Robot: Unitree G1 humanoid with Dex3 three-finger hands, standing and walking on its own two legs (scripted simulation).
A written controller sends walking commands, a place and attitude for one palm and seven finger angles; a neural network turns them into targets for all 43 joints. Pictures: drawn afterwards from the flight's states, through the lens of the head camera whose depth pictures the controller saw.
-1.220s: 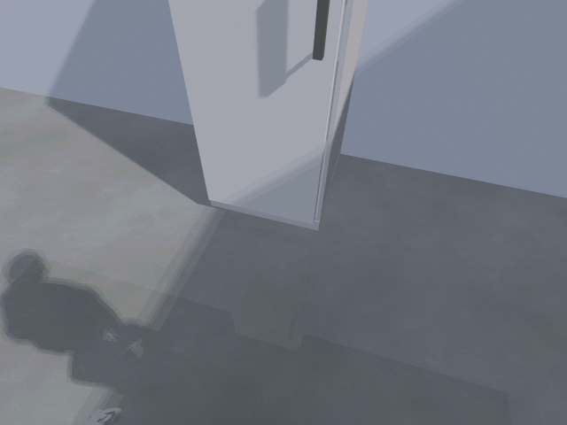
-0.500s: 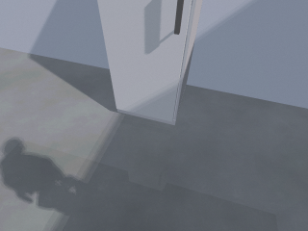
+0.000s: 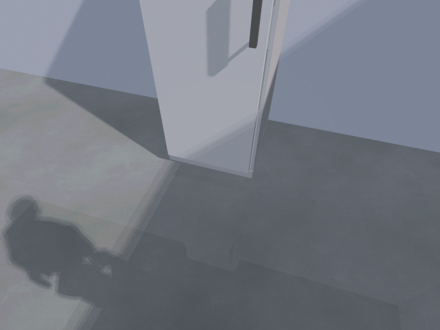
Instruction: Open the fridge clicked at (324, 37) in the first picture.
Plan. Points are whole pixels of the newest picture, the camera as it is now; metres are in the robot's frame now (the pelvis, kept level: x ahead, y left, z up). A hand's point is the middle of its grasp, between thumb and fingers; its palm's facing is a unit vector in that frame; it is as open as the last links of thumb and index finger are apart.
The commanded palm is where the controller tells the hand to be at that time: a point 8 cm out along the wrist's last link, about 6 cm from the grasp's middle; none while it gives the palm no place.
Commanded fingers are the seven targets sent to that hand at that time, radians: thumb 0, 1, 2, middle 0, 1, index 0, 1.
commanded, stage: look at it before walking up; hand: right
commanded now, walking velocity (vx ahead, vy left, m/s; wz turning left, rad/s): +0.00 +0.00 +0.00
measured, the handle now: (258, 4) +1.02 -0.06 +0.19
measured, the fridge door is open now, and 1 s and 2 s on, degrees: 0 0 0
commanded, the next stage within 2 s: walk to a spot facing it in 0.22 s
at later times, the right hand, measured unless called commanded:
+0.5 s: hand out of the picture +0.07 -0.25 -0.16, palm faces -0.04 +0.94 -0.33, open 7.4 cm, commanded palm none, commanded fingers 0.00 -0.90 -0.90 0.20 0.30 0.20 0.30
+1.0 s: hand out of the picture +0.05 -0.17 -0.16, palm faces -0.21 +0.95 -0.23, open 7.4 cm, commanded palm none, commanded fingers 0.00 -0.90 -0.90 0.20 0.30 0.20 0.30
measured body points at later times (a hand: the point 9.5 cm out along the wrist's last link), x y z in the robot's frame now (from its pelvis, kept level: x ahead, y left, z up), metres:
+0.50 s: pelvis +0.00 +0.00 +0.00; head +0.01 +0.00 +0.45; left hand +0.09 +0.28 -0.14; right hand +0.08 -0.29 -0.14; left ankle +0.01 +0.12 -0.75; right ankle +0.01 -0.13 -0.75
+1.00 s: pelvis -0.01 +0.02 +0.00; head +0.02 +0.04 +0.45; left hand +0.00 +0.30 -0.15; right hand +0.06 -0.21 -0.14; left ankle +0.00 +0.10 -0.75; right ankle +0.00 -0.14 -0.67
